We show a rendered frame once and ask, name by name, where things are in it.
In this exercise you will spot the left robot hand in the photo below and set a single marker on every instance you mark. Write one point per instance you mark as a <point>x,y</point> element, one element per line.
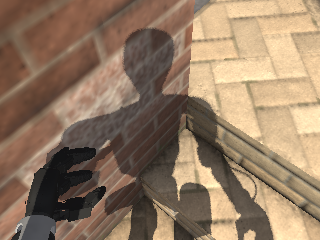
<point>53,181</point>

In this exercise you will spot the left robot forearm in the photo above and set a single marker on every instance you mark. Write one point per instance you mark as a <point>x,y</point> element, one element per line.
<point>36,227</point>

